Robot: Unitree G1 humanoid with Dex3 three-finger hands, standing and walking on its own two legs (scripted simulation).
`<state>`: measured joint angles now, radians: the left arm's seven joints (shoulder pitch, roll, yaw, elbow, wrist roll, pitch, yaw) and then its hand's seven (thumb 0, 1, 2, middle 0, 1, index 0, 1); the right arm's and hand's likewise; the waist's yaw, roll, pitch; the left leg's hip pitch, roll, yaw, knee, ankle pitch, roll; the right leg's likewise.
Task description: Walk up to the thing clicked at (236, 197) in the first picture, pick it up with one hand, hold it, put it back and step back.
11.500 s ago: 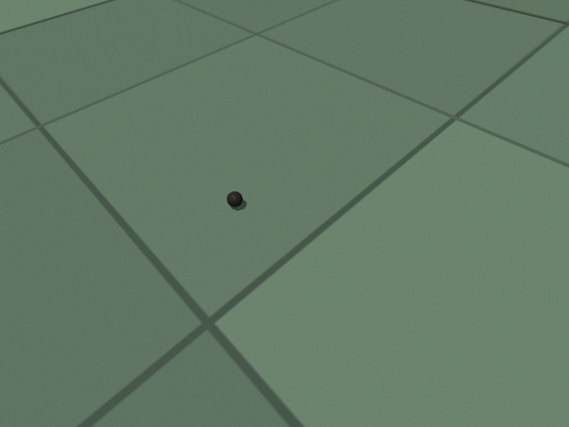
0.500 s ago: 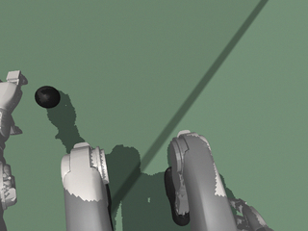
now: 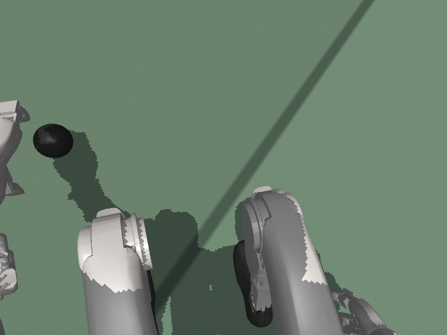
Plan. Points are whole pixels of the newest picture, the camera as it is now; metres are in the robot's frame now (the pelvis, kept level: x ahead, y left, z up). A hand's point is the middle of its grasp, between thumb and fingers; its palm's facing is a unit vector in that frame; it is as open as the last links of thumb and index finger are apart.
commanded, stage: approach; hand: left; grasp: from above
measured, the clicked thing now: (53, 141) +0.49 +0.32 -0.29
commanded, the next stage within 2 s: rest palm in 0.92 s
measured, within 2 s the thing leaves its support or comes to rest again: neither
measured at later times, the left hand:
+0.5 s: hand (49, 95) +0.53 +0.28 -0.15, palm faces -0.38 -0.05 -0.92, open 14.0 cm
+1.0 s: hand (27, 145) +0.45 +0.32 -0.17, palm faces -0.36 -0.08 -0.93, open 13.8 cm
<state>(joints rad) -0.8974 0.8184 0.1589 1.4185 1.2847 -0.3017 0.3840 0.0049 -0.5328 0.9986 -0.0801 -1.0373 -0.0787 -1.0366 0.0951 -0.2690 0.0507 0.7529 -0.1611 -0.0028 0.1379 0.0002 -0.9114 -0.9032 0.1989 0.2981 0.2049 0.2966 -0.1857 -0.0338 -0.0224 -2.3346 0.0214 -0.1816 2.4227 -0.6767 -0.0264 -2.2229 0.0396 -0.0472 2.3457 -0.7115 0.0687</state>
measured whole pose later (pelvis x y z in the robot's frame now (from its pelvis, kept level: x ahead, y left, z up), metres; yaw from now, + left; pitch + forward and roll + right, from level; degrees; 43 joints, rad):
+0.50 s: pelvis +0.00 +0.00 +0.00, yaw -2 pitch +35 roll -10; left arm -1.18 0.85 0.10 1.54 1.26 -0.06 0.39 0.01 -0.50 0.95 -0.08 -1.08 -0.09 -1.06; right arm 0.17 -0.28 0.15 0.69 -0.14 0.00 0.12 0.00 -0.91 -0.90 0.20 0.30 0.20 0.30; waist -0.34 0.01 0.00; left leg -2.37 0.04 -0.19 2.43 -0.69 -0.02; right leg -2.26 0.06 -0.05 2.33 -0.70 0.08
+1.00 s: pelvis -0.01 +0.01 -0.01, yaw -1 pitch +31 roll -11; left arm -0.98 0.81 0.05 1.43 1.31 -0.31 0.45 0.00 -0.48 0.96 -0.09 -1.08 -0.11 -1.06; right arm 0.03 -0.29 0.10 0.72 -0.17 0.02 0.11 0.00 -0.91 -0.90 0.20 0.30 0.21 0.30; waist -0.23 -0.07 -0.02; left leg -2.36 0.00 -0.19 2.45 -0.64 -0.01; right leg -2.22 0.03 -0.06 2.36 -0.69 0.05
